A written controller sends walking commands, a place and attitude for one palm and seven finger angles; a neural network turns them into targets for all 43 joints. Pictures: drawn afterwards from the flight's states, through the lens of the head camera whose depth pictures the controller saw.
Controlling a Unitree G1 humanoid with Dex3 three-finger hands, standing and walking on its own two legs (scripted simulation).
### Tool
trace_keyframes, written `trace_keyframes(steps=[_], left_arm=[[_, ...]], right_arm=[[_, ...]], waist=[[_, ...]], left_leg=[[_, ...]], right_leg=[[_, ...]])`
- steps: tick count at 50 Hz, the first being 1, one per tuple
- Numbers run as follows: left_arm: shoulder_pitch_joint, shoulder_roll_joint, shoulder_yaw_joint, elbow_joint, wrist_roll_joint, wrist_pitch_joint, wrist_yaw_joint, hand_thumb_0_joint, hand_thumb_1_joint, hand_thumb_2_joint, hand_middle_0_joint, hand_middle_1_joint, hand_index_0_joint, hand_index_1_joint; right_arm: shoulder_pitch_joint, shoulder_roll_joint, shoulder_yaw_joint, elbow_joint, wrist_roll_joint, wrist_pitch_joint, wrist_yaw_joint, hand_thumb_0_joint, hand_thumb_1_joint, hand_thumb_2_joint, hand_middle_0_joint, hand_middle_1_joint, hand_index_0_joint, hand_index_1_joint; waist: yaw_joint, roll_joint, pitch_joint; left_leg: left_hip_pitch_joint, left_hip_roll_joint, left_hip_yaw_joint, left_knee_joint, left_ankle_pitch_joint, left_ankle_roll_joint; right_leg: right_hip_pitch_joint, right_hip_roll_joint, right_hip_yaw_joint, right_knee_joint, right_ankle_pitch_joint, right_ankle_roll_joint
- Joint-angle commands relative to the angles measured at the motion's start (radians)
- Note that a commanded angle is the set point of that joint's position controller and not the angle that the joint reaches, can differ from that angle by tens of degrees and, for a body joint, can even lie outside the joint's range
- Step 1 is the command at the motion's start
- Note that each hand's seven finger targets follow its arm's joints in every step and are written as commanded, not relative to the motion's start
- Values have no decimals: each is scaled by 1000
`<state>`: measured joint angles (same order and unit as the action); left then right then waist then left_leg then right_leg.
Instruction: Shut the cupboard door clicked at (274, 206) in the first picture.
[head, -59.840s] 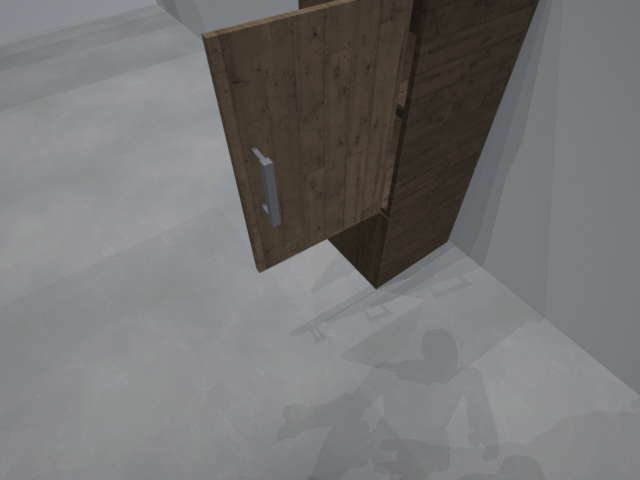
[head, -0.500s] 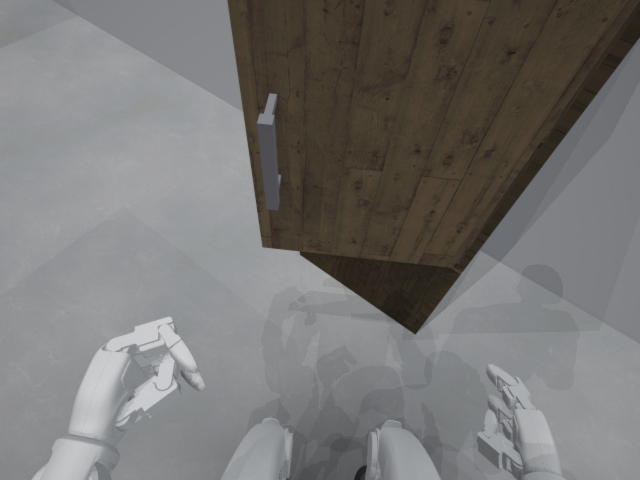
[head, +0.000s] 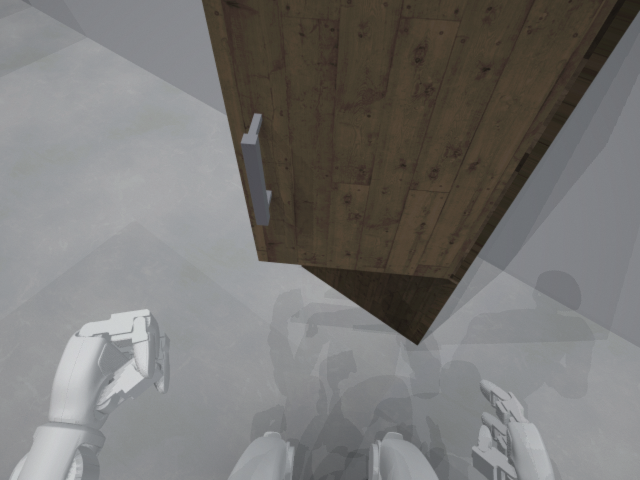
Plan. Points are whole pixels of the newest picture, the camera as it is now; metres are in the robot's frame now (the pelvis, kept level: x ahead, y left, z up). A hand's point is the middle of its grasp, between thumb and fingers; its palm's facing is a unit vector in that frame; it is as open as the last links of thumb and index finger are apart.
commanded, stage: raise the hand and make a fist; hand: left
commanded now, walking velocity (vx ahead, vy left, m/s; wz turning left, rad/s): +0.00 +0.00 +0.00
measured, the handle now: (260, 174) +0.51 +0.13 +0.05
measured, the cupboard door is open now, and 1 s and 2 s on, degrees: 32 32 32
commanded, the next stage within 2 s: bring the fist close to the handle in 0.32 s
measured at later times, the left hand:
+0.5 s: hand (165, 381) +0.22 +0.18 +0.05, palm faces -0.06 -1.00 -0.03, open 3.1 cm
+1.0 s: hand (233, 293) +0.32 +0.13 +0.05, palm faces -0.11 -0.99 -0.02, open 3.1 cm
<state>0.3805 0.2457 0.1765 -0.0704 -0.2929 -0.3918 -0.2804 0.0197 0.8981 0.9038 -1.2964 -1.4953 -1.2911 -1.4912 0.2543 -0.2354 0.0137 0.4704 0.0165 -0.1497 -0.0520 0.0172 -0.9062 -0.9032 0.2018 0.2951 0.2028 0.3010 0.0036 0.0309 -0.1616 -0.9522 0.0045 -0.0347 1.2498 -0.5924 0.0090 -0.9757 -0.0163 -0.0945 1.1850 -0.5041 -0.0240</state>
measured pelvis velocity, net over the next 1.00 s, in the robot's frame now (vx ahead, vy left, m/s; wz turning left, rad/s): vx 0.00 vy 0.01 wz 0.00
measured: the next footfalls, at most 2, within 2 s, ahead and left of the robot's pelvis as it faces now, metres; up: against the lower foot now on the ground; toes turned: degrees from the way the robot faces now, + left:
none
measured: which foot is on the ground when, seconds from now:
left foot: down 0.00-1.00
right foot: down 0.00-1.00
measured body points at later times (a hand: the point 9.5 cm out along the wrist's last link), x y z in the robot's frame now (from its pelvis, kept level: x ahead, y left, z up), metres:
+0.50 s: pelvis -0.01 +0.00 +0.00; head +0.07 +0.01 +0.44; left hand +0.21 +0.23 +0.05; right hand +0.18 -0.23 -0.07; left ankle +0.01 +0.11 -0.64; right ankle +0.04 -0.11 -0.64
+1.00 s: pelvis +0.00 +0.01 +0.01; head +0.08 +0.01 +0.45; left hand +0.32 +0.18 +0.06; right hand +0.15 -0.23 -0.09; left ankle +0.01 +0.11 -0.64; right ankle +0.04 -0.11 -0.64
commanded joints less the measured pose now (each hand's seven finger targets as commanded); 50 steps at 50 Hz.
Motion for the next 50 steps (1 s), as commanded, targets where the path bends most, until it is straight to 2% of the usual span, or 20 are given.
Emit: trace_keyframes(steps=[1, 5, 8, 12, 16, 21, 23, 26, 30, 32, 33, 35, 37, 40, 42, 44, 45, 46, 47, 50], left_arm=[[-6, 100, 19, -111, -9, -7, -30, 0, 900, 900, -1300, -1500, -1300, -1500], [-54, 150, 83, -192, -28, -48, -16, 0, 900, 900, -1300, -1500, -1300, -1500], [-60, 159, 103, -220, -32, -99, 11, 0, 900, 900, -1300, -1500, -1300, -1500], [-11, 99, 45, -139, -18, -101, 10, 0, 900, 900, -1300, -1500, -1300, -1500], [-3, 99, 16, -114, -9, -48, -22, 0, 900, 900, -1300, -1500, -1300, -1500], [-55, 142, 72, -205, -25, -65, -9, 0, 900, 900, -1300, -1500, -1300, -1500], [-173, 116, 30, -226, -24, -91, 8, 0, 900, 900, -1300, -1500, -1300, -1500], [-203, 59, -28, -163, -7, -101, 26, 0, 900, 900, -1300, -1500, -1300, -1500], [-244, 42, -84, -87, 34, -43, 23, 0, 900, 900, -1300, -1500, -1300, -1500], [-280, 59, -79, -77, 52, -3, 33, 0, 900, 900, -1300, -1500, -1300, -1500], [-296, 93, -48, -76, 59, 13, 45, 0, 900, 900, -1300, -1500, -1300, -1500], [-370, 82, -51, -99, 69, 27, 75, 0, 900, 900, -1300, -1500, -1300, -1500], [-451, 71, -46, -116, 73, 18, 116, 0, 900, 900, -1300, -1500, -1300, -1500], [-466, 48, -42, -65, 78, -3, 164, 0, 900, 900, -1300, -1500, -1300, -1500], [-497, 2, -94, -13, 93, -12, 173, 0, 900, 900, -1300, -1500, -1300, -1500], [-481, -16, -121, 58, 112, -4, 171, 0, 900, 900, -1300, -1500, -1300, -1500], [-517, -29, -148, 85, 123, 3, 167, 0, 900, 900, -1300, -1500, -1300, -1500], [-547, -13, -141, 110, 132, 8, 167, 0, 900, 900, -1300, -1500, -1300, -1500], [-577, -30, -162, 118, 138, 12, 164, 0, 900, 900, -1300, -1500, -1300, -1500], [-664, -2, -128, 142, 138, 11, 177, 0, 900, 900, -1300, -1500, -1300, -1500]], right_arm=[[-26, -142, -62, -170, 12, -53, -16, 0, -900, -900, 200, 300, 200, 300], [-31, -129, -61, -176, 6, -59, -24, 0, -900, -900, 200, 300, 200, 300], [-35, -121, -57, -164, 1, -64, -22, 0, -900, -900, 200, 300, 200, 300], [-36, -124, -59, -157, 2, -57, -12, 0, -900, -900, 200, 300, 200, 300], [-30, -138, -62, -169, 12, -48, -13, 0, -900, -900, 200, 300, 200, 300], [-35, -131, -58, -175, 6, -52, -22, 0, -900, -900, 200, 300, 200, 300], [-36, -134, -49, -161, -2, -62, -26, 0, -900, -900, 200, 300, 200, 300], [-29, -138, -49, -140, -5, -72, -22, 0, -900, -900, 200, 300, 200, 300], [-17, -149, -53, -140, 1, -67, -17, 0, -900, -900, 200, 300, 200, 300], [-17, -152, -52, -145, 4, -56, -14, 0, -900, -900, 200, 300, 200, 300], [-15, -155, -53, -147, 4, -50, -17, 0, -900, -900, 200, 300, 200, 300], [-22, -144, -49, -148, 2, -41, -14, 0, -900, -900, 200, 300, 200, 300], [-27, -137, -46, -140, -2, -36, -11, 0, -900, -900, 200, 300, 200, 300], [-20, -132, -46, -122, -10, -30, -5, 0, -900, -900, 200, 300, 200, 300], [-15, -132, -46, -106, -13, -26, 3, 0, -900, -900, 200, 300, 200, 300], [-5, -138, -50, -103, -11, -17, 12, 0, -900, -900, 200, 300, 200, 300], [1, -141, -50, -99, -11, -12, 14, 0, -900, -900, 200, 300, 200, 300], [5, -146, -52, -93, -9, -5, 14, 0, -900, -900, 200, 300, 200, 300], [7, -146, -53, -93, -9, -1, 15, 0, -900, -900, 200, 300, 200, 300], [11, -145, -54, -86, -9, 13, 13, 0, -900, -900, 200, 300, 200, 300]], waist=[[-17, -46, -180], [4, -46, -239], [19, 12, -241], [0, 8, -187], [-11, -19, -177], [3, 6, -235], [-23, 24, -210], [-36, 26, -196], [-36, 6, -220], [-29, 8, -235], [-19, 8, -250], [-18, 28, -275], [-19, 47, -282], [-20, 13, -303], [-35, 3, -286], [-36, 0, -262], [-51, -17, -253], [-53, -16, -241], [-56, -19, -250], [-52, -18, -271]], left_leg=[[30, -24, 2, -193, 231, 6], [26, -25, 8, -177, 255, 8], [27, -26, 6, -174, 266, 5], [20, -26, 9, -183, 222, 3], [24, -26, 5, -198, 196, 10], [61, -24, -3, -201, 239, 9], [60, -23, -14, -186, 227, 11], [68, -20, -25, -190, 196, 4], [71, -19, -31, -208, 196, 5], [81, -20, -32, -226, 191, 5], [84, -19, -32, -229, 215, 6], [111, -20, -28, -238, 231, 3], [139, -18, -33, -246, 257, -2], [152, -14, -31, -242, 304, -5], [152, -13, -28, -241, 300, -6], [142, -11, -24, -250, 297, -6], [141, -10, -26, -251, 284, -4], [142, -7, -26, -256, 268, -5], [145, -9, -26, -259, 266, -3], [157, -10, -19, -260, 294, -1]], right_leg=[[264, 12, 90, -202, 113, 1], [321, 5, 122, -200, 129, 0], [309, 13, 117, -178, 140, -9], [257, 13, 105, -187, 87, -5], [253, 13, 103, -208, 56, -2], [270, 20, 82, -176, 120, -7], [218, 27, 71, -159, 111, -9], [161, 26, 50, -146, 84, -8], [175, 21, 47, -147, 95, -8], [189, 19, 46, -156, 95, -8], [209, 20, 48, -153, 114, -12], [217, 16, 45, -154, 132, -9], [213, 16, 37, -149, 154, -11], [227, 17, 32, -145, 198, -10], [216, 16, 33, -151, 200, -8], [215, 14, 33, -159, 199, -9], [208, 12, 33, -166, 194, -7], [197, 12, 35, -171, 180, -8], [205, 10, 36, -173, 181, -8], [229, 8, 43, -179, 214, -10]])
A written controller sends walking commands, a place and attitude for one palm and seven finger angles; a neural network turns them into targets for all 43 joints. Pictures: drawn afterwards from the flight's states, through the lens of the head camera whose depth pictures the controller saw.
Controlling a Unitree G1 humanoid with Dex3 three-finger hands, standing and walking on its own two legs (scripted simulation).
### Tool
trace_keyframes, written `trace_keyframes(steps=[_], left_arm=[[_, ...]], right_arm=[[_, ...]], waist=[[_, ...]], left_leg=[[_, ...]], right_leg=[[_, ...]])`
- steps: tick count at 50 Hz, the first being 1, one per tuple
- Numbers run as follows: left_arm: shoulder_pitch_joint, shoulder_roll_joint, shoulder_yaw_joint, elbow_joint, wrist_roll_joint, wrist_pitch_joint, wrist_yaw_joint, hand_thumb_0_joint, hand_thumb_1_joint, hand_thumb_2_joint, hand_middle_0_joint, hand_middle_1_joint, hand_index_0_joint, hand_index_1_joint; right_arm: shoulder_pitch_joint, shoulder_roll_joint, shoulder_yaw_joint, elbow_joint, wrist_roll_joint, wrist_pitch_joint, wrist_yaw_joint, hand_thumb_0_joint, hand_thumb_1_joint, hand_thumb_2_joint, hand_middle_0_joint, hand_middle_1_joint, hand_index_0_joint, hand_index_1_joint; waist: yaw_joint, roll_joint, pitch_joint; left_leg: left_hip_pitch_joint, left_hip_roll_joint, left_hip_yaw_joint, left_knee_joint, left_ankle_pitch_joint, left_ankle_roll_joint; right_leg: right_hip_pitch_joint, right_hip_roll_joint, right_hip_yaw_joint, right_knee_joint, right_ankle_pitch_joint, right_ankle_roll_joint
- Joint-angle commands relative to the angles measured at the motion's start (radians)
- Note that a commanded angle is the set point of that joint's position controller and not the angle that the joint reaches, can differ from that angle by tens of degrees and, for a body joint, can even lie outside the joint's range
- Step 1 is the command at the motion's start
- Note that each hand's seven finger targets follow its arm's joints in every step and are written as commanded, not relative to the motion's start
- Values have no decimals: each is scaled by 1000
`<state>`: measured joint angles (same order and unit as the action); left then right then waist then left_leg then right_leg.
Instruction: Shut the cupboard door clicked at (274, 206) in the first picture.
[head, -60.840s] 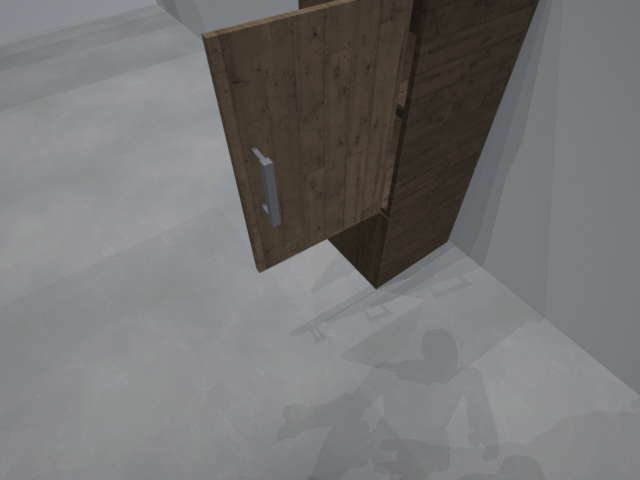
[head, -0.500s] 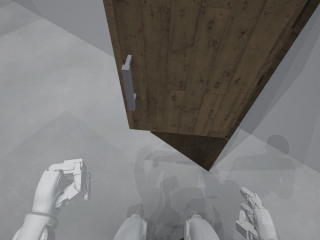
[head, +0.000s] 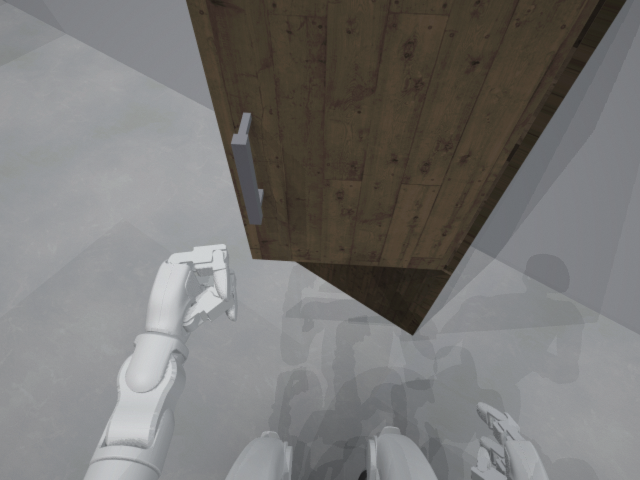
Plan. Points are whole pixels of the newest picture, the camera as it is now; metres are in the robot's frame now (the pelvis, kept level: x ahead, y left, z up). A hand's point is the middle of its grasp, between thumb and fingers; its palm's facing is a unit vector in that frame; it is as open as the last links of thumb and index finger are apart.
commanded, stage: bring the fist close to the handle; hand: left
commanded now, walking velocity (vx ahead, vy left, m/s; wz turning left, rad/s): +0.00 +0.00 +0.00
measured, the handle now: (251, 173) +0.51 +0.12 +0.05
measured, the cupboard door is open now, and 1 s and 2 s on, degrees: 32 32 16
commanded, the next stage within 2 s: push the door shut along its arc in 0.82 s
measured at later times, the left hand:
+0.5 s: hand (268, 226) +0.42 +0.09 +0.05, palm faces -0.04 -1.00 +0.00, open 3.1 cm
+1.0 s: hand (271, 226) +0.43 +0.08 +0.04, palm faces -0.08 -1.00 -0.03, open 3.1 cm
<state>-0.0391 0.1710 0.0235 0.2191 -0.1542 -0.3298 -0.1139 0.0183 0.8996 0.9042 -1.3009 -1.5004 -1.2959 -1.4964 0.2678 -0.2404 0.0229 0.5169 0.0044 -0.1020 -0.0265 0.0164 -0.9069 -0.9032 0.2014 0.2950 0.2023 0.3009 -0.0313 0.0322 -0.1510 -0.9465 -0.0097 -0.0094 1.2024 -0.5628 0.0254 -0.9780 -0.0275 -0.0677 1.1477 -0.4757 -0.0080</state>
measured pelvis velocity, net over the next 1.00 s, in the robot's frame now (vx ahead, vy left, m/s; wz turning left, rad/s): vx -0.01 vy -0.01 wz -0.02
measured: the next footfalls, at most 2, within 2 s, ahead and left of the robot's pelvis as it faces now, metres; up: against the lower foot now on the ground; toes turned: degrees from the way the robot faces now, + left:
none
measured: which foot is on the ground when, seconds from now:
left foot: down 0.00-1.00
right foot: down 0.00-1.00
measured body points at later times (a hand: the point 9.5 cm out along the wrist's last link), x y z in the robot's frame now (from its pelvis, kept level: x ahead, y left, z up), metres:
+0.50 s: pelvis +0.00 -0.02 +0.00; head +0.10 -0.02 +0.44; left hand +0.42 +0.14 +0.05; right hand +0.10 -0.27 -0.12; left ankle +0.01 +0.10 -0.64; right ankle +0.04 -0.12 -0.64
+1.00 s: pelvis -0.01 -0.01 +0.00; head +0.10 -0.02 +0.44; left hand +0.42 +0.14 +0.05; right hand +0.08 -0.28 -0.12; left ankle +0.01 +0.10 -0.64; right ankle +0.04 -0.12 -0.64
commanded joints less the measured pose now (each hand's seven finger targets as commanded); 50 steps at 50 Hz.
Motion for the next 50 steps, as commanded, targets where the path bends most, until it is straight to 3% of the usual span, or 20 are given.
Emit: trace_keyframes(steps=[1, 3, 4, 8, 12, 16, 19, 21, 23, 27, 31, 32, 37, 39, 40, 41, 42, 47, 48, 50], left_arm=[[-298, 91, 53, -149, -6, -61, 23, 0, 900, 900, -1300, -1500, -1300, -1500], [-361, 134, 105, -148, -9, -89, 47, 0, 900, 900, -1300, -1500, -1300, -1500], [-393, 109, 94, -139, -10, -104, 56, 0, 900, 900, -1300, -1500, -1300, -1500], [-471, 103, 89, -51, 5, -147, 77, 0, 900, 900, -1300, -1500, -1300, -1500], [-558, 50, 32, 129, 27, -120, 59, 0, 900, 900, -1300, -1500, -1300, -1500], [-651, 78, 82, 216, 11, -101, 48, 0, 900, 900, -1300, -1500, -1300, -1500], [-750, 143, 158, 234, 0, -133, 65, 0, 900, 900, -1300, -1500, -1300, -1500], [-833, 135, 153, 257, 9, -170, 80, 0, 900, 900, -1300, -1500, -1300, -1500], [-797, 175, 195, 278, 23, -201, 92, 0, 900, 900, -1300, -1500, -1300, -1500], [-709, 163, 189, 364, 43, -207, 78, 0, 900, 900, -1300, -1500, -1300, -1500], [-721, 147, 168, 374, 26, -182, 43, 0, 900, 900, -1300, -1500, -1300, -1500], [-742, 138, 160, 384, 20, -177, 40, 0, 900, 900, -1300, -1500, -1300, -1500], [-900, 151, 170, 340, 4, -243, 49, 0, 900, 900, -1300, -1500, -1300, -1500], [-916, 199, 200, 324, 17, -277, 56, 0, 900, 900, -1300, -1500, -1300, -1500], [-882, 162, 172, 340, 27, -283, 54, 0, 900, 900, -1300, -1500, -1300, -1500], [-865, 147, 160, 366, 32, -282, 55, 0, 900, 900, -1300, -1500, -1300, -1500], [-866, 125, 135, 387, 40, -276, 52, 0, 900, 900, -1300, -1500, -1300, -1500], [-804, 127, 145, 476, 48, -208, 55, 0, 900, 900, -1300, -1500, -1300, -1500], [-846, 141, 155, 466, 41, -203, 56, 0, 900, 900, -1300, -1500, -1300, -1500], [-927, 164, 168, 463, 44, -207, 56, 0, 900, 900, -1300, -1500, -1300, -1500]], right_arm=[[-2, -139, -63, -125, 1, -31, -14, 0, -900, -900, 200, 300, 200, 300], [-3, -137, -63, -115, -3, -28, -19, 0, -900, -900, 200, 300, 200, 300], [-8, -128, -62, -109, -6, -27, -18, 0, -900, -900, 200, 300, 200, 300], [5, -129, -63, -76, -11, -23, -9, 0, -900, -900, 200, 300, 200, 300], [31, -136, -71, -43, -7, -5, -1, 0, -900, -900, 200, 300, 200, 300], [53, -141, -76, -35, -2, 9, -4, 0, -900, -900, 200, 300, 200, 300], [59, -136, -72, -28, -6, 13, -8, 0, -900, -900, 200, 300, 200, 300], [64, -127, -71, -14, -10, 12, -7, 0, -900, -900, 200, 300, 200, 300], [75, -132, -73, -15, -17, 11, 0, 0, -900, -900, 200, 300, 200, 300], [92, -134, -79, -14, -19, 28, 17, 0, -900, -900, 200, 300, 200, 300], [101, -142, -83, -24, -8, 44, 18, 0, -900, -900, 200, 300, 200, 300], [102, -142, -83, -22, -6, 46, 16, 0, -900, -900, 200, 300, 200, 300], [97, -143, -84, 4, -11, 29, 1, 0, -900, -900, 200, 300, 200, 300], [100, -146, -86, 17, -17, 23, -2, 0, -900, -900, 200, 300, 200, 300], [96, -140, -84, 14, -18, 23, 2, 0, -900, -900, 200, 300, 200, 300], [97, -141, -86, 16, -20, 23, 6, 0, -900, -900, 200, 300, 200, 300], [97, -140, -85, 20, -20, 24, 10, 0, -900, -900, 200, 300, 200, 300], [108, -152, -86, 0, -14, 46, 19, 0, -900, -900, 200, 300, 200, 300], [112, -154, -83, -9, -14, 47, 16, 0, -900, -900, 200, 300, 200, 300], [110, -153, -83, 3, -12, 51, 12, 0, -900, -900, 200, 300, 200, 300]], waist=[[-15, -29, -304], [-6, -22, -334], [-10, -24, -356], [-20, 2, -367], [-58, -21, -333], [-57, -55, -371], [-49, -60, -411], [-66, -58, -409], [-40, -18, -435], [-32, -42, -441], [-46, -58, -401], [-61, -72, -376], [-84, -75, -390], [-71, -31, -435], [-63, 1, -438], [-68, -16, -434], [-72, 16, -417], [-65, -34, -386], [-71, -15, -384], [-85, -37, -385]], left_leg=[[145, 1, -42, -208, 269, -16], [142, -1, -35, -197, 296, -15], [149, -2, -29, -193, 310, -13], [152, -2, -26, -184, 324, -14], [142, 4, -23, -188, 298, -15], [118, -1, -13, -188, 297, -10], [85, -8, -2, -179, 306, -8], [74, -8, 2, -170, 294, -5], [78, -11, 4, -172, 313, -6], [59, -10, 21, -181, 315, -8], [57, -8, 24, -203, 275, -6], [53, -8, 26, -204, 253, -3], [66, -9, 16, -188, 211, 3], [92, -8, 9, -185, 237, 1], [110, -8, 8, -190, 260, -3], [109, -6, 7, -188, 260, -3], [114, -5, 7, -189, 259, -6], [96, -3, 3, -212, 250, -8], [96, -7, 2, -208, 262, -5], [93, -4, 0, -202, 244, -4]], right_leg=[[251, 19, 23, -138, 197, -24], [278, 20, 31, -130, 228, -25], [289, 16, 36, -127, 251, -22], [274, 19, 37, -119, 266, -24], [244, 19, 37, -136, 261, -17], [294, 17, 53, -151, 288, -14], [348, 13, 73, -148, 322, -10], [338, 13, 80, -145, 323, -7], [345, 18, 79, -131, 337, -12], [381, 16, 87, -142, 367, -10], [374, 17, 88, -177, 321, -8], [365, 17, 92, -193, 295, -5], [329, 14, 98, -195, 232, -2], [323, 15, 93, -169, 259, -6], [312, 18, 82, -156, 281, -12], [300, 18, 77, -154, 282, -10], [276, 18, 73, -153, 278, -12], [282, 23, 61, -165, 261, -13], [282, 25, 60, -163, 272, -15], [273, 22, 66, -165, 256, -10]])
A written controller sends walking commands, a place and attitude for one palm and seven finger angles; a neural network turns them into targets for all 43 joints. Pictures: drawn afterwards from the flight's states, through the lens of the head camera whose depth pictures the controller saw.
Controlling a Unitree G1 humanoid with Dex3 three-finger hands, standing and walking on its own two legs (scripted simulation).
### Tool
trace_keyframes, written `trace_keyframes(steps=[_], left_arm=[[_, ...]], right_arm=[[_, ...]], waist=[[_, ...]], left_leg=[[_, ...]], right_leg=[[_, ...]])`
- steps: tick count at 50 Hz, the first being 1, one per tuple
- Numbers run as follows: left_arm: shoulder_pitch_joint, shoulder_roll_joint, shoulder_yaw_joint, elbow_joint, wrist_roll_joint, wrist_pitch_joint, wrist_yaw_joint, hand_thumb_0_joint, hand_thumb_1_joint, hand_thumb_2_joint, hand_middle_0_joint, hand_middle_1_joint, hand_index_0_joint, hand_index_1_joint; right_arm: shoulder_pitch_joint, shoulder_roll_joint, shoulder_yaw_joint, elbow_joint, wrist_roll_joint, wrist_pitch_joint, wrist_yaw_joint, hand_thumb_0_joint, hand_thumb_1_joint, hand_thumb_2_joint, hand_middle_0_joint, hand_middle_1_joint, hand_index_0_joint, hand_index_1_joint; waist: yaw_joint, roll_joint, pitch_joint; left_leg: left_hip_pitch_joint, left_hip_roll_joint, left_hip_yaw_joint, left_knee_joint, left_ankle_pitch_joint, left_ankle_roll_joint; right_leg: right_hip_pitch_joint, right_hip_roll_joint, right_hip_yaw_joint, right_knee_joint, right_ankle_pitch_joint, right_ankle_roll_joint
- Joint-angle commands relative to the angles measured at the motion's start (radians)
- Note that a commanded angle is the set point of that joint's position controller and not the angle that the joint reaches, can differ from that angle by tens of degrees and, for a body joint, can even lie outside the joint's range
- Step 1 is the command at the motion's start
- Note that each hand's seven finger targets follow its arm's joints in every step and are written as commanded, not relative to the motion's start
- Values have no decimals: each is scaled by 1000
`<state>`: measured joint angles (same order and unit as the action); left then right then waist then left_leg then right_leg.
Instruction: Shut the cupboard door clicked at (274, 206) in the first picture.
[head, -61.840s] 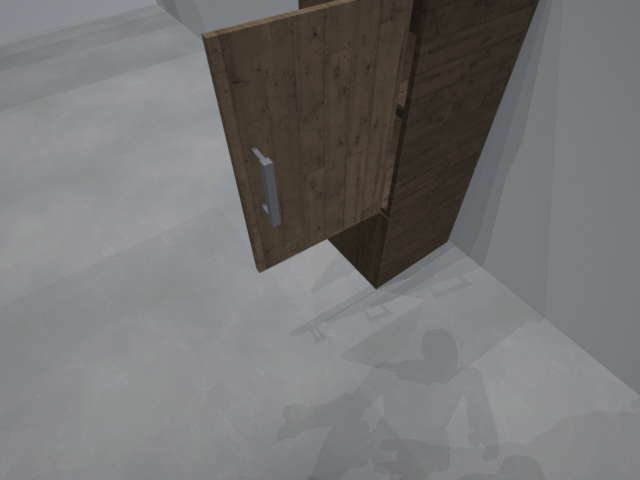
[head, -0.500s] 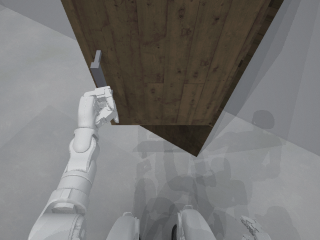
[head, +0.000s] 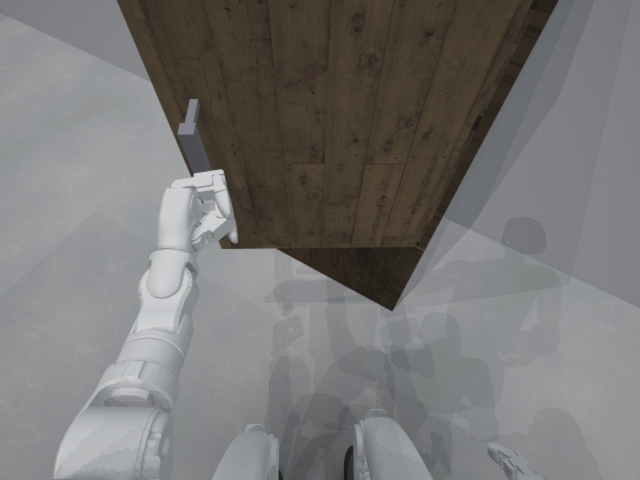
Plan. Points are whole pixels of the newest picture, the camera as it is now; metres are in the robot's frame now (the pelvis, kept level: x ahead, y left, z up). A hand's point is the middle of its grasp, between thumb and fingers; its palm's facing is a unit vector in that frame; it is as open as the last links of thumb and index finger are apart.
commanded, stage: push the door shut along its arc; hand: left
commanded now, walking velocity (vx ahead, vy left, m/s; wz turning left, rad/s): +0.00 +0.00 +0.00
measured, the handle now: (206, 163) +0.52 +0.14 +0.05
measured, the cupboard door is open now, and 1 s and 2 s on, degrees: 32 16 6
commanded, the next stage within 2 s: pull the fist back off the door in 1.66 s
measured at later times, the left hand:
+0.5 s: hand (241, 181) +0.49 +0.09 +0.04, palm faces -0.18 -0.98 -0.04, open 3.1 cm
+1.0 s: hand (256, 151) +0.54 +0.07 +0.04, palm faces -0.31 -0.95 -0.05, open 3.1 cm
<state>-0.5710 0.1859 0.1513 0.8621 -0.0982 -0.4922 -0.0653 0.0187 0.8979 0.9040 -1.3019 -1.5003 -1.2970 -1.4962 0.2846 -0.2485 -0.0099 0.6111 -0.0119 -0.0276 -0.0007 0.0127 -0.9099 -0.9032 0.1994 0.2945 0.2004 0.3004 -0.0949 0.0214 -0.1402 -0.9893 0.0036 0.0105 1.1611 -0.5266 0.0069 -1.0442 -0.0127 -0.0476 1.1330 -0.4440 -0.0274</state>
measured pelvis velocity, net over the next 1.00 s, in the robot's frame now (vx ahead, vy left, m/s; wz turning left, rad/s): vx -0.01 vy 0.01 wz -0.02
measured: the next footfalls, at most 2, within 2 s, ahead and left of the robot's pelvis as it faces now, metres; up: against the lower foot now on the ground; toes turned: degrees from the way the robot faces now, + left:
none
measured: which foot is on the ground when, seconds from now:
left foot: down 0.00-1.00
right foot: down 0.00-1.00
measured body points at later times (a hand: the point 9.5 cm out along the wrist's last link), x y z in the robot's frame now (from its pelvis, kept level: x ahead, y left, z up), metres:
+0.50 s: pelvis -0.01 +0.01 -0.01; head +0.13 +0.01 +0.42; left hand +0.49 +0.15 +0.05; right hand +0.03 -0.26 -0.13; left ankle +0.01 +0.12 -0.64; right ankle +0.05 -0.11 -0.64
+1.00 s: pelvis -0.01 +0.01 -0.03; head +0.16 +0.02 +0.39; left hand +0.55 +0.13 +0.05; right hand -0.02 -0.25 -0.14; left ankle +0.01 +0.12 -0.64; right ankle +0.05 -0.11 -0.64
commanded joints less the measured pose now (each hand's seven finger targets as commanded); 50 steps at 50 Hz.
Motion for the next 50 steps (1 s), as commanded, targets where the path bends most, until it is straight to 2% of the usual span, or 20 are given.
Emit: trace_keyframes(steps=[1, 3, 6, 7, 8, 11, 15, 18, 24, 26, 29, 30, 33, 35, 38, 40, 43, 45, 48, 50], left_arm=[[-437, 157, 41, -185, -12, -55, 6, 0, 900, 900, -1300, -1500, -1300, -1500], [-549, 175, 44, -222, -11, -92, 8, 0, 900, 900, -1300, -1500, -1300, -1500], [-572, 176, 40, -164, -1, -122, -3, 0, 900, 900, -1300, -1500, -1300, -1500], [-606, 171, 25, -147, 4, -124, -11, 0, 900, 900, -1300, -1500, -1300, -1500], [-584, 193, 48, -103, 6, -118, -18, 0, 900, 900, -1300, -1500, -1300, -1500], [-628, 198, 35, -22, 12, -80, -48, 0, 900, 900, -1300, -1500, -1300, -1500], [-698, 215, 42, -13, -7, -60, -85, 0, 900, 900, -1300, -1500, -1300, -1500], [-725, 198, 32, 4, -24, -52, -110, 0, 900, 900, -1300, -1500, -1300, -1500], [-848, 251, 47, 86, -1, -41, -118, 0, 900, 900, -1300, -1500, -1300, -1500], [-862, 316, 89, 95, 10, -41, -117, 0, 900, 900, -1300, -1500, -1300, -1500], [-909, 337, 90, 82, 19, -42, -130, 0, 900, 900, -1300, -1500, -1300, -1500], [-884, 343, 97, 108, 20, -36, -139, 0, 900, 900, -1300, -1500, -1300, -1500], [-926, 353, 96, 125, 14, -12, -161, 0, 900, 900, -1300, -1500, -1300, -1500], [-929, 380, 114, 127, 13, 5, -175, 0, 900, 900, -1300, -1500, -1300, -1500], [-977, 399, 122, 107, 6, 17, -192, 0, 900, 900, -1300, -1500, -1300, -1500], [-955, 433, 148, 138, 12, 28, -200, 0, 900, 900, -1300, -1500, -1300, -1500], [-1025, 395, 102, 139, 20, 31, -206, 0, 900, 900, -1300, -1500, -1300, -1500], [-1042, 422, 117, 151, 29, 36, -208, 0, 900, 900, -1300, -1500, -1300, -1500], [-1114, 358, 54, 143, 31, 40, -221, 0, 900, 900, -1300, -1500, -1300, -1500], [-1139, 360, 49, 162, 35, 52, -224, 0, 900, 900, -1300, -1500, -1300, -1500]], right_arm=[[92, -144, -49, -90, 3, -22, -17, 0, -900, -900, 200, 300, 200, 300], [95, -145, -48, -88, -1, -31, -25, 0, -900, -900, 200, 300, 200, 300], [95, -145, -47, -65, -5, -36, -22, 0, -900, -900, 200, 300, 200, 300], [99, -148, -48, -56, -8, -36, -21, 0, -900, -900, 200, 300, 200, 300], [116, -152, -49, -58, -8, -36, -21, 0, -900, -900, 200, 300, 200, 300], [124, -160, -46, -50, -4, -21, -19, 0, -900, -900, 200, 300, 200, 300], [147, -166, -47, -47, -1, -14, -21, 0, -900, -900, 200, 300, 200, 300], [165, -168, -46, -50, -1, -12, -19, 0, -900, -900, 200, 300, 200, 300], [188, -179, -40, -30, -4, -3, -17, 0, -900, -900, 200, 300, 200, 300], [197, -185, -38, -34, -6, 0, -17, 0, -900, -900, 200, 300, 200, 300], [212, -184, -37, -35, -10, 0, -13, 0, -900, -900, 200, 300, 200, 300], [220, -184, -36, -36, -10, 3, -11, 0, -900, -900, 200, 300, 200, 300], [236, -187, -31, -40, -8, 6, -10, 0, -900, -900, 200, 300, 200, 300], [242, -191, -31, -39, -7, 11, -8, 0, -900, -900, 200, 300, 200, 300], [254, -192, -30, -44, -7, 9, -10, 0, -900, -900, 200, 300, 200, 300], [260, -193, -28, -39, -6, 11, -9, 0, -900, -900, 200, 300, 200, 300], [270, -192, -26, -33, -9, 7, -7, 0, -900, -900, 200, 300, 200, 300], [278, -198, -27, -24, -12, 8, -6, 0, -900, -900, 200, 300, 200, 300], [288, -197, -27, -19, -16, 1, -5, 0, -900, -900, 200, 300, 200, 300], [292, -202, -28, -5, -18, 0, -4, 0, -900, -900, 200, 300, 200, 300]], waist=[[-32, -44, -392], [-50, -28, -416], [-45, 18, -453], [-63, 21, -462], [-55, 24, -462], [-76, 2, -433], [-82, 34, -506], [-95, 39, -513], [-134, 25, -439], [-129, 40, -464], [-134, 91, -547], [-125, 85, -544], [-152, 82, -537], [-144, 95, -547], [-159, 96, -575], [-147, 88, -566], [-184, 109, -531], [-183, 108, -535], [-214, 152, -541], [-222, 175, -543]], left_leg=[[125, -18, -21, -155, 194, 17], [142, -19, -30, -143, 203, 21], [172, -16, -39, -133, 216, 12], [177, -16, -41, -125, 224, 14], [174, -17, -44, -122, 237, 14], [133, -15, -44, -120, 208, 16], [176, -14, -56, -109, 272, 14], [190, -13, -63, -100, 301, 17], [111, -11, -69, -86, 203, 25], [91, -13, -64, -75, 201, 28], [122, -11, -66, -56, 252, 27], [114, -12, -66, -57, 258, 25], [104, -8, -68, -45, 268, 32], [110, -4, -69, -47, 280, 27], [108, -3, -67, -35, 291, 32], [92, -1, -67, -33, 294, 29], [112, 4, -77, -27, 289, 33], [112, 7, -85, -20, 293, 29], [166, 11, -102, -13, 312, 29], [186, 15, -110, -8, 316, 25]], right_leg=[[338, 6, 50, -152, 215, 12], [321, 9, 50, -136, 220, 10], [285, 8, 44, -116, 218, 6], [272, 7, 44, -112, 225, 8], [268, 12, 40, -105, 230, 4], [257, 9, 43, -114, 211, 7], [255, 11, 37, -96, 255, 3], [236, 15, 31, -92, 268, 1], [169, 17, 37, -102, 174, 5], [184, 18, 45, -96, 172, 2], [187, 18, 47, -77, 213, 1], [202, 19, 46, -77, 219, 0], [187, 26, 44, -75, 229, 0], [199, 27, 44, -76, 239, 0], [203, 30, 45, -70, 256, 0], [212, 32, 45, -71, 258, 0], [140, 35, 38, -70, 233, 1], [128, 36, 34, -66, 224, 0], [55, 37, 22, -56, 212, -3], [21, 37, 17, -56, 199, -4]])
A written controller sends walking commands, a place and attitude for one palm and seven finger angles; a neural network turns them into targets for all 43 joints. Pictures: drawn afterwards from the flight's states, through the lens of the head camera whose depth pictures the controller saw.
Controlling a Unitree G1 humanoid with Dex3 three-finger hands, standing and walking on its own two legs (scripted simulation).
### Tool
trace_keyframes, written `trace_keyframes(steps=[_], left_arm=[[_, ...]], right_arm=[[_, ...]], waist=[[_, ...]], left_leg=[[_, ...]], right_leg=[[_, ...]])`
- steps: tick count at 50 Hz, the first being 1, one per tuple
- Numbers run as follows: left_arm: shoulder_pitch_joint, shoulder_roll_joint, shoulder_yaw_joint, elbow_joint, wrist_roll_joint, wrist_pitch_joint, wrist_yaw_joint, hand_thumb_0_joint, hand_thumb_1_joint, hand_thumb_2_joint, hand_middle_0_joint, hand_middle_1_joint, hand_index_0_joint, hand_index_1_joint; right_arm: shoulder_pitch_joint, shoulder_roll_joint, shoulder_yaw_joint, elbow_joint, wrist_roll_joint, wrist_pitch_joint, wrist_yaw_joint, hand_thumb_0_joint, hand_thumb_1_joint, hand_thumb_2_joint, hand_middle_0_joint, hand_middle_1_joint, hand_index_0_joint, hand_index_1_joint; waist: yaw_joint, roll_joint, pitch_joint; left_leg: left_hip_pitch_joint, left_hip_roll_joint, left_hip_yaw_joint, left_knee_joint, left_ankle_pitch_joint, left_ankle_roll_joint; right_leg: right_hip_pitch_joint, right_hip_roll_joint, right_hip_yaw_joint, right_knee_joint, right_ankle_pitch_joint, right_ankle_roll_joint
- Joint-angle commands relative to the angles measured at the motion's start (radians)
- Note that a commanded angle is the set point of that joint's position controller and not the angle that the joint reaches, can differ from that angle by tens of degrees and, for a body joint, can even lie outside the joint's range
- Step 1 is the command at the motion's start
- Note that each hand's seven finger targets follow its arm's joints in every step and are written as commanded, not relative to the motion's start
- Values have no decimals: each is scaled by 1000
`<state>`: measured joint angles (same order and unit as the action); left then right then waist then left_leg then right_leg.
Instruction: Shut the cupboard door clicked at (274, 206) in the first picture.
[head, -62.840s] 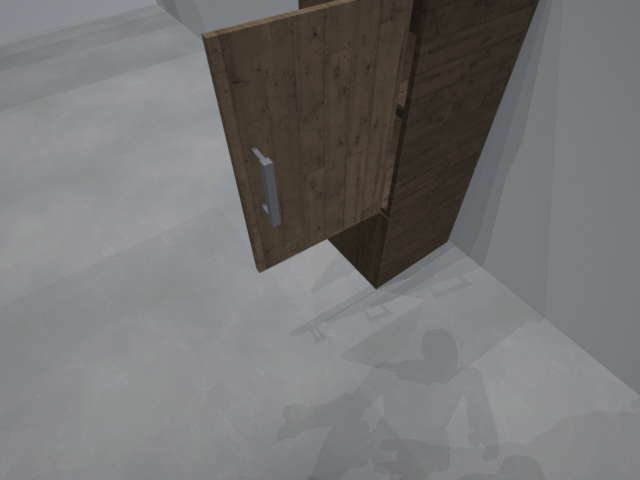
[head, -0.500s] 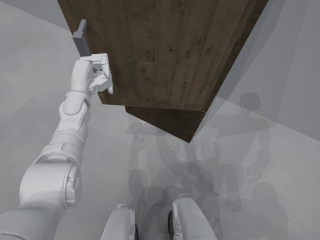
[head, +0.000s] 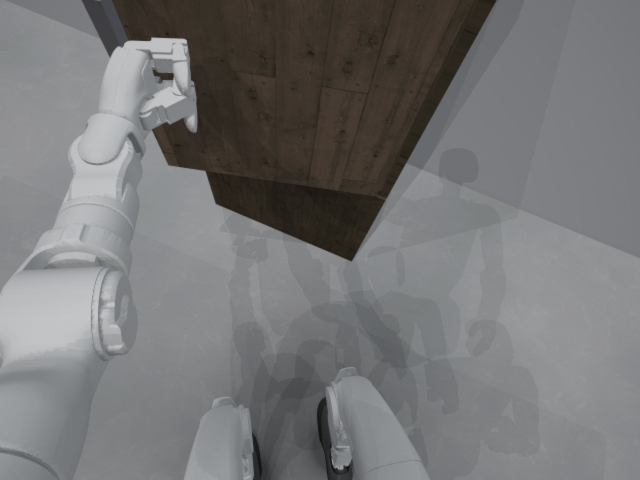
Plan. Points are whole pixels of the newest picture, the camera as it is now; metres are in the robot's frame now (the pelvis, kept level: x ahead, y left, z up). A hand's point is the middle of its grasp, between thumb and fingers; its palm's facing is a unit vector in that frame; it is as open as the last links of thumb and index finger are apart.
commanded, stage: push the door shut along its arc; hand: left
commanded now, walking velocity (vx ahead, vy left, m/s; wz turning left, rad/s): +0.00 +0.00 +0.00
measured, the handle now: (131, 50) +0.62 +0.14 +0.07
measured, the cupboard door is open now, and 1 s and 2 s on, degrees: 16 6 6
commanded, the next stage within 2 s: pull the fist back off the door in 0.66 s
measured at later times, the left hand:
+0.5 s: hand (213, 67) +0.59 +0.05 +0.07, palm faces -0.39 -0.92 -0.04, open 3.1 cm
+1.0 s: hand (231, 52) +0.63 +0.03 +0.06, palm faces +0.08 -1.00 -0.04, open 3.1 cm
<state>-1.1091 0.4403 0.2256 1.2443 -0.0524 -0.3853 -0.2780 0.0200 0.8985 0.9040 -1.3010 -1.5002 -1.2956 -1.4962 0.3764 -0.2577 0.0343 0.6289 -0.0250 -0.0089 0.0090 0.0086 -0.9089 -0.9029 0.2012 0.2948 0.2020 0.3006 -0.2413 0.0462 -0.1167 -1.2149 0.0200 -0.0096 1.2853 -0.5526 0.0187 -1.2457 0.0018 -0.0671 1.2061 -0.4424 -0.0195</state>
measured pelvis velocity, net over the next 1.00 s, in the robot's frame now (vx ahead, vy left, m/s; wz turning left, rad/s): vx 0.00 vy -0.01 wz -0.03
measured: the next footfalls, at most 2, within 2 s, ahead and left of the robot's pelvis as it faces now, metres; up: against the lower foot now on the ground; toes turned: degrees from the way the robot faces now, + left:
none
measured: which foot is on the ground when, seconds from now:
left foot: down 0.00-1.00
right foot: down 0.00-1.00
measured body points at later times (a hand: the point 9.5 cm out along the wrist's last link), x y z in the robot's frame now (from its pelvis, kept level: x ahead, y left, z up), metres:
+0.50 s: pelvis +0.00 +0.00 -0.01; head +0.20 +0.01 +0.39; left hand +0.60 +0.10 +0.08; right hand -0.04 -0.25 -0.12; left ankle +0.02 +0.11 -0.62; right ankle +0.06 -0.11 -0.62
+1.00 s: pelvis +0.00 -0.01 -0.03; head +0.22 +0.00 +0.37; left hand +0.62 +0.08 +0.06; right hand -0.06 -0.24 -0.12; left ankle +0.02 +0.11 -0.62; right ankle +0.06 -0.11 -0.62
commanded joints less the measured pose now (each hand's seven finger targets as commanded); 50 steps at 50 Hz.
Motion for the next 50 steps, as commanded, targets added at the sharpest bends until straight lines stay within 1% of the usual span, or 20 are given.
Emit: trace_keyframes(steps=[1, 6, 8, 9, 10, 14, 17, 19, 22, 26, 28, 32, 38, 39, 41, 43, 45, 46, 48, 50], left_arm=[[-589, 140, 7, -204, -13, -46, -12, 0, 900, 900, -1300, -1500, -1300, -1500], [-621, 206, 53, -156, 1, -1, -12, 0, 900, 900, -1300, -1500, -1300, -1500], [-619, 283, 105, -133, 17, 7, -6, 0, 900, 900, -1300, -1500, -1300, -1500], [-640, 254, 75, -152, 21, 9, -9, 0, 900, 900, -1300, -1500, -1300, -1500], [-614, 269, 91, -148, 27, 12, -9, 0, 900, 900, -1300, -1500, -1300, -1500], [-657, 286, 86, -187, 34, 14, -31, 0, 900, 900, -1300, -1500, -1300, -1500], [-703, 236, 41, -172, 34, 40, -53, 0, 900, 900, -1300, -1500, -1300, -1500], [-747, 226, 29, -202, 28, 45, -64, 0, 900, 900, -1300, -1500, -1300, -1500], [-772, 187, 1, -162, 21, 73, -76, 0, 900, 900, -1300, -1500, -1300, -1500], [-845, 198, -1, -181, 19, 75, -84, 0, 900, 900, -1300, -1500, -1300, -1500], [-870, 164, -20, -191, 12, 75, -89, 0, 900, 900, -1300, -1500, -1300, -1500], [-887, 176, -18, -98, 24, 95, -90, 0, 900, 900, -1300, -1500, -1300, -1500], [-960, 157, -45, -91, 50, 91, -80, 0, 900, 900, -1300, -1500, -1300, -1500], [-939, 212, 171, -92, -16, 104, 118, 0, 900, 900, -1300, -1500, -1300, -1500], [-862, 102, 111, -42, 18, 119, 275, 0, 900, 900, -1300, -1500, -1300, -1500], [-839, 116, 175, -43, 50, 96, 404, 0, 900, 900, -1300, -1500, -1300, -1500], [-854, 128, 162, -171, 148, 22, 539, 0, 900, 900, -1300, -1500, -1300, -1500], [-852, 119, 121, -206, 209, -14, 570, 0, 900, 900, -1300, -1500, -1300, -1500], [-849, 125, 77, -251, 281, -65, 582, 0, 900, 900, -1300, -1500, -1300, -1500], [-840, 135, 63, -289, 268, -77, 543, 0, 900, 900, -1300, -1500, -1300, -1500]], right_arm=[[205, -197, -71, -24, -5, -18, -13, 0, -900, -900, 200, 300, 200, 300], [217, -197, -60, -30, -8, -18, -14, 0, -900, -900, 200, 300, 200, 300], [230, -198, -51, -37, -11, -17, -15, 0, -900, -900, 200, 300, 200, 300], [225, -196, -52, -42, -11, -17, -13, 0, -900, -900, 200, 300, 200, 300], [227, -194, -53, -45, -13, -17, -10, 0, -900, -900, 200, 300, 200, 300], [237, -196, -57, -48, -14, -18, -9, 0, -900, -900, 200, 300, 200, 300], [253, -198, -62, -32, -12, -16, -12, 0, -900, -900, 200, 300, 200, 300], [261, -201, -66, -22, -12, -23, -14, 0, -900, -900, 200, 300, 200, 300], [270, -198, -64, -6, -15, -29, -16, 0, -900, -900, 200, 300, 200, 300], [284, -201, -63, 13, -22, -44, -22, 0, -900, -900, 200, 300, 200, 300], [282, -198, -64, 19, -26, -55, -20, 0, -900, -900, 200, 300, 200, 300], [280, -201, -56, 35, -27, -63, -26, 0, -900, -900, 200, 300, 200, 300], [276, -206, -53, 43, -37, -78, -27, 0, -900, -900, 200, 300, 200, 300], [324, -192, -35, 4, -61, -83, -18, 0, -900, -900, 200, 300, 200, 300], [305, -178, -37, -3, -68, -78, 18, 0, -900, -900, 200, 300, 200, 300], [331, -179, -43, -9, -95, -73, 45, 0, -900, -900, 200, 300, 200, 300], [336, -170, -54, -25, -117, -69, 77, 0, -900, -900, 200, 300, 200, 300], [334, -169, -63, -19, -123, -68, 96, 0, -900, -900, 200, 300, 200, 300], [350, -175, -80, -6, -125, -54, 118, 0, -900, -900, 200, 300, 200, 300], [356, -177, -93, -6, -108, -35, 121, 0, -900, -900, 200, 300, 200, 300]], waist=[[-65, 143, -570], [-76, 127, -583], [-67, 121, -582], [-77, 131, -598], [-60, 144, -609], [-72, 158, -661], [-108, 134, -627], [-111, 172, -664], [-127, 169, -629], [-141, 196, -650], [-148, 226, -649], [-174, 190, -569], [-206, 251, -584], [-143, 285, -612], [-145, 250, -616], [-138, 178, -632], [-108, 247, -742], [-103, 302, -782], [-114, 287, -833], [-107, 261, -871]], left_leg=[[397, -2, -87, -130, 344, 13], [324, -5, -71, -104, 358, 21], [281, -7, -67, -95, 362, 24], [287, -8, -65, -91, 367, 24], [285, -8, -62, -88, 376, 21], [297, -5, -61, -73, 410, 21], [311, 1, -69, -72, 398, 25], [360, 3, -77, -66, 421, 22], [358, 1, -82, -68, 402, 24], [383, 2, -91, -59, 417, 24], [405, -1, -88, -54, 425, 26], [317, -2, -79, -42, 353, 31], [323, -1, -89, -9, 355, 35], [281, 14, -104, -33, 340, 19], [268, 17, -112, -40, 332, 7], [233, 13, -102, -36, 348, 8], [272, 8, -79, -23, 412, 1], [316, 9, -74, -16, 454, -6], [371, 11, -78, -16, 514, -7], [379, 3, -63, -50, 499, -6]], right_leg=[[237, 24, 37, -129, 200, -13], [268, 27, 40, -113, 232, -12], [294, 31, 42, -98, 247, -16], [289, 29, 45, -99, 256, -12], [301, 30, 44, -94, 265, -15], [317, 33, 48, -81, 314, -13], [272, 36, 39, -93, 295, -8], [245, 35, 38, -90, 300, -10], [221, 40, 28, -100, 274, -12], [189, 42, 23, -92, 270, -18], [170, 43, 20, -94, 273, -23], [146, 47, 20, -101, 217, -20], [57, 49, 12, -69, 196, -27], [91, 37, 21, -73, 191, -21], [91, 32, 18, -65, 181, -11], [143, 35, 17, -68, 204, 1], [185, 31, 26, -57, 267, 1], [177, 29, 28, -50, 301, -2], [212, 29, 29, -47, 362, -5], [333, 29, 41, -81, 408, -3]])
